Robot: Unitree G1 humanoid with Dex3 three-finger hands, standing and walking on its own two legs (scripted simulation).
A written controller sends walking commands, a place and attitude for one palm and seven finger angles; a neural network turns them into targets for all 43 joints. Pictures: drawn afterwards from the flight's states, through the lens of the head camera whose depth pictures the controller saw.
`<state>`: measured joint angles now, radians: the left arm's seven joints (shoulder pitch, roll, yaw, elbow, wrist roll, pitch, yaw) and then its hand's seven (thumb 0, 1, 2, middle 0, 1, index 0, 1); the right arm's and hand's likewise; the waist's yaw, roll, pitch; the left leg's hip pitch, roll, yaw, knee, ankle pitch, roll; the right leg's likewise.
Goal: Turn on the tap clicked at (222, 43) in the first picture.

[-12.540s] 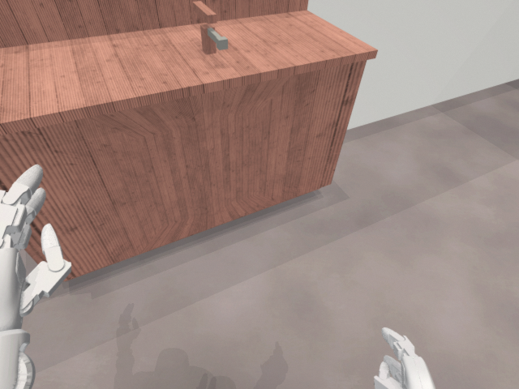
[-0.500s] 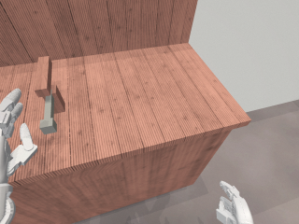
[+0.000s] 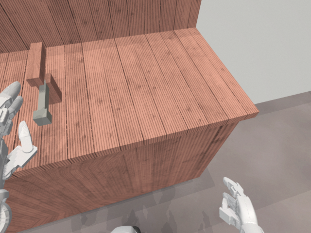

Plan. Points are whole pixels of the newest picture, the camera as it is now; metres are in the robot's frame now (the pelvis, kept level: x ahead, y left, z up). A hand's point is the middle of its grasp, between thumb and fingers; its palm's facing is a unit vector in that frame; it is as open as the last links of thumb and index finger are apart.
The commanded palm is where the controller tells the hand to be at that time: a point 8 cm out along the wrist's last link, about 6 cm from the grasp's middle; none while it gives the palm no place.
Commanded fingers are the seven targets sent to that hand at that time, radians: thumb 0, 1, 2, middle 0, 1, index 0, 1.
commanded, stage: come to a stop and stand still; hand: left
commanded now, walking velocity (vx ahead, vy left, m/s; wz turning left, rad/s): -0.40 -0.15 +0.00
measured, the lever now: (42, 117) +0.33 +0.30 +0.10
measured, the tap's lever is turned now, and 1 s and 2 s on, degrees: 0 0 0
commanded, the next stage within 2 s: look again from close up in 0.96 s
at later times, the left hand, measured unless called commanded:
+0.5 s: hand out of the picture +0.24 +0.30 +0.22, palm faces +0.49 -0.78 -0.39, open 7.4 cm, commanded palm +0.15 +0.29 +0.18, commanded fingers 0.00 0.90 0.90 -0.20 -0.30 -0.20 -0.30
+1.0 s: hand (0, 154) +0.20 +0.28 +0.18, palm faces +0.39 -0.85 -0.35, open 7.4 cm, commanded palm +0.15 +0.32 +0.18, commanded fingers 0.00 0.90 0.90 -0.20 -0.30 -0.20 -0.30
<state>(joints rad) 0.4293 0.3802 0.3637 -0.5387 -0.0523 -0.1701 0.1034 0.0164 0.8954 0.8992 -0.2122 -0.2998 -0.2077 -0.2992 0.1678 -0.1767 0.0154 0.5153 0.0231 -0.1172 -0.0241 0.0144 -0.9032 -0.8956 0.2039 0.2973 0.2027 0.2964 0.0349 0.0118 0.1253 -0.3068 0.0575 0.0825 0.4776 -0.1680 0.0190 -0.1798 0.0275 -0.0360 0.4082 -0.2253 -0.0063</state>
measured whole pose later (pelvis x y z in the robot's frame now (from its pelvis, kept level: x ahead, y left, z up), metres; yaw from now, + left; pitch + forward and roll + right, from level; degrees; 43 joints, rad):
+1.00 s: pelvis -0.02 +0.04 +0.00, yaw -1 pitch -1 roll -2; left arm 0.40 0.35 0.36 -0.54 -0.03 -0.24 0.12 0.02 0.90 0.90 -0.21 -0.30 -0.21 -0.30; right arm 0.12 -0.19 0.05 0.55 -0.02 -0.13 0.01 0.01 -0.90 -0.90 0.21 0.30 0.20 0.30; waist 0.04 -0.02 0.08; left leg -0.27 -0.05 0.04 0.50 -0.22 0.08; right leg -0.22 -0.03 0.02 0.44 -0.21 0.05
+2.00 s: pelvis -0.02 +0.03 +0.00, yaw -2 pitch -1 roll -1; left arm 0.42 0.37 0.34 -0.40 -0.02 -0.21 0.08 0.02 0.89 0.90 -0.22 -0.30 -0.21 -0.30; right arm 0.22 -0.17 0.03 0.57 0.01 -0.14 -0.02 0.01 -0.90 -0.90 0.20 0.30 0.20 0.30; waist 0.03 -0.04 0.05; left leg -0.25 -0.03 0.05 0.47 -0.21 0.06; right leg -0.20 0.00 0.02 0.41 -0.20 0.03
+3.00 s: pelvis -0.01 +0.02 +0.00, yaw -1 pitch -1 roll -2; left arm 0.43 0.35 0.34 -0.45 -0.03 -0.19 0.11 0.02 0.89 0.90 -0.21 -0.30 -0.21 -0.30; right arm 0.22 -0.20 0.01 0.58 0.02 -0.10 -0.03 0.02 -0.90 -0.90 0.20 0.30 0.20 0.30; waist 0.02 -0.01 0.05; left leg -0.23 -0.02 0.01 0.44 -0.20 0.05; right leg -0.16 0.00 -0.01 0.35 -0.18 0.02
